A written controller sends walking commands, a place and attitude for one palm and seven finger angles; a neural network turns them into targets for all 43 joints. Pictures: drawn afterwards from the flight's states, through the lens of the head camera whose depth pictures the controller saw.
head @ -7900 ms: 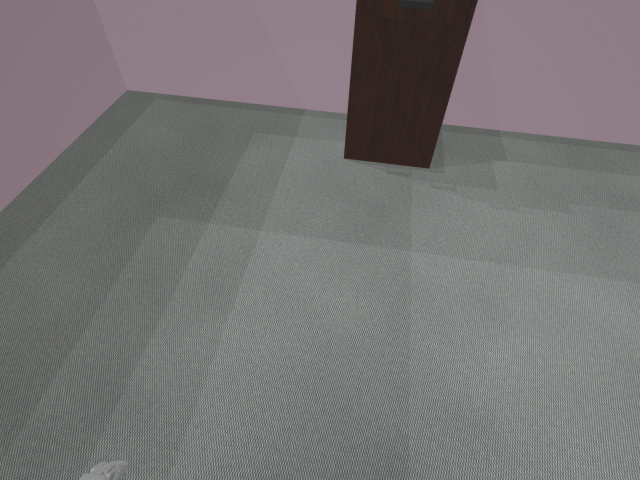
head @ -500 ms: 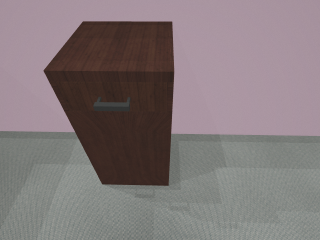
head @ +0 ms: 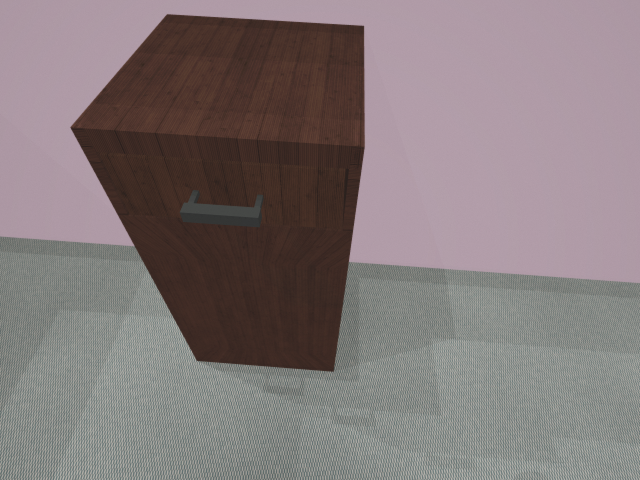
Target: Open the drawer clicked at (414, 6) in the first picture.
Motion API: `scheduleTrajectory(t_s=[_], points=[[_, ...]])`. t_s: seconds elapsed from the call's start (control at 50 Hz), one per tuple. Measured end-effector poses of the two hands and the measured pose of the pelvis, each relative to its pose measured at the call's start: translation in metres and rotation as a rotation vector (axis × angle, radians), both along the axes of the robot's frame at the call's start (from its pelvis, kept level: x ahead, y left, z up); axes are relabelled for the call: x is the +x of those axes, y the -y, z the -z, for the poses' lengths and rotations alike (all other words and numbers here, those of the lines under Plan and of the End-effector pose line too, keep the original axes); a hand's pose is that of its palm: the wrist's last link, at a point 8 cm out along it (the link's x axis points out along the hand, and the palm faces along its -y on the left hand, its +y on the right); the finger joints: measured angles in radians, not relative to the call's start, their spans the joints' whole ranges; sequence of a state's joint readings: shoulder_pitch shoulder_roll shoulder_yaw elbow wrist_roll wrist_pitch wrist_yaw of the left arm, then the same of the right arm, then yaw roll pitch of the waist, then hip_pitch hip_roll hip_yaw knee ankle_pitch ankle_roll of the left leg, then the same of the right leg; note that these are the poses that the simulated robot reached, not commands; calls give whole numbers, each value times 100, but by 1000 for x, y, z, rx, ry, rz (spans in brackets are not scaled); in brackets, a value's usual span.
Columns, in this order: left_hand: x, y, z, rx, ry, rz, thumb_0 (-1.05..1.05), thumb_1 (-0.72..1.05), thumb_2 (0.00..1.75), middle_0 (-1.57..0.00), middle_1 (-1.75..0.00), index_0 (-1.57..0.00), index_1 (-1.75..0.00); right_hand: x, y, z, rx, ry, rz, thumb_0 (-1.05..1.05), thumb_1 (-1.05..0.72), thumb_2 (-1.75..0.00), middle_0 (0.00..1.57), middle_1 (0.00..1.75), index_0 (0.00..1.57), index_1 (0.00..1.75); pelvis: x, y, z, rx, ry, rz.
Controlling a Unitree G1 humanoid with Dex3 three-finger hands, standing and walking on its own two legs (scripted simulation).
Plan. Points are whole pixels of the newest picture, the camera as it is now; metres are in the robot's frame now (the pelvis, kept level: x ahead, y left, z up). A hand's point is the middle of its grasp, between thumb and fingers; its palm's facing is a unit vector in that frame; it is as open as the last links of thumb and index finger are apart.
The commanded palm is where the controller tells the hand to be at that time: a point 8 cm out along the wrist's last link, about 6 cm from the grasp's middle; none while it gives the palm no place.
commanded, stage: come to a stop and stand still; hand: left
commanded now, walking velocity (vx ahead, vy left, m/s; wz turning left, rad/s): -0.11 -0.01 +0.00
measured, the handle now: (224, 206) +0.52 +0.21 +0.00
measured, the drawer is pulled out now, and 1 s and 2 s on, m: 0.00 0.00 0.00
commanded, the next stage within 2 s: look again from close up in 1.18 s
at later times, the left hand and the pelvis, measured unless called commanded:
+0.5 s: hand out of the picture +0.04 +0.19 -0.16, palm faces +0.01 -0.96 -0.26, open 7.4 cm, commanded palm none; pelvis -0.03 -0.01 +0.00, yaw +1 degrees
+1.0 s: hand out of the picture -0.10 +0.19 -0.17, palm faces +0.01 -0.98 -0.18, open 7.4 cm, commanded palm none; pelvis -0.08 +0.02 +0.01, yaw -1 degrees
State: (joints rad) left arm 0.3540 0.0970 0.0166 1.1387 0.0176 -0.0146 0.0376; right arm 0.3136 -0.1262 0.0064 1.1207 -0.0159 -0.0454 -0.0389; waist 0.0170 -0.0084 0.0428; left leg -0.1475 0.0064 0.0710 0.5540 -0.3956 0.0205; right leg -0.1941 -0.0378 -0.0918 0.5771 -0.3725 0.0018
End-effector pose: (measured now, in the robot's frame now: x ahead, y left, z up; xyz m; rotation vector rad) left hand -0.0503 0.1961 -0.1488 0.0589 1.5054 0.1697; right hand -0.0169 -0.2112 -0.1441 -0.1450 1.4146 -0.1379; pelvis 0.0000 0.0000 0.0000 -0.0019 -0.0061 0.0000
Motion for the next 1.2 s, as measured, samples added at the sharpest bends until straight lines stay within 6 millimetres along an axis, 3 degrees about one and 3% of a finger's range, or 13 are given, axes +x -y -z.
scheduleTrajectory(t_s=[0.18, 0.32, 0.42, 0.58, 0.72, 1.04, 1.2], points=[[39, -17, -9, 59, 53, 47, 2, 93, 90, -20, -30, -20, -30, 26, 11, -3, -28, 41, 18, 2, -94, -89, 19, 30, 20, 30, 4, 0, -5, 13, -9, 12], [62, -28, -18, 110, 143, 94, 1, 92, 90, -20, -30, -20, -29, 21, 20, -2, -15, 61, 21, 2, -94, -89, 19, 30, 19, 30, -8, 8, -7, 19, -1, 15], [77, -35, -23, 140, 259, 125, 1, 91, 90, -20, -30, -20, -30, 21, 40, -7, -45, 136, 7, 1, -92, -89, 20, 30, 20, 30, -22, 13, -3, 6, -5, -4], [81, -40, -24, 115, 363, 146, 0, 91, 90, -20, -30, -20, -30, 20, 52, -24, -104, 231, -13, 1, -91, -89, 19, 30, 19, 30, -47, 6, -3, -3, 34, 0], [55, -43, -22, 82, 348, 147, 0, 91, 90, -20, -30, -20, -30, 0, 34, -29, -86, 231, -35, 1, -91, -89, 19, 30, 19, 30, -65, -4, -7, -9, 38, 6], [-66, -42, -9, 27, 43, 75, 0, 91, 90, -20, -30, -20, -30, -82, -20, -13, 5, 5, 32, 1, -91, -89, 20, 30, 20, 30, -78, -24, -10, -9, 21, 10], [-83, -33, -9, -1, -19, 53, 0, 91, 90, -20, -30, -20, -29, -91, -30, -12, 10, -37, 54, 1, -91, -89, 20, 30, 20, 30, -74, -31, -10, -8, 15, 14]])
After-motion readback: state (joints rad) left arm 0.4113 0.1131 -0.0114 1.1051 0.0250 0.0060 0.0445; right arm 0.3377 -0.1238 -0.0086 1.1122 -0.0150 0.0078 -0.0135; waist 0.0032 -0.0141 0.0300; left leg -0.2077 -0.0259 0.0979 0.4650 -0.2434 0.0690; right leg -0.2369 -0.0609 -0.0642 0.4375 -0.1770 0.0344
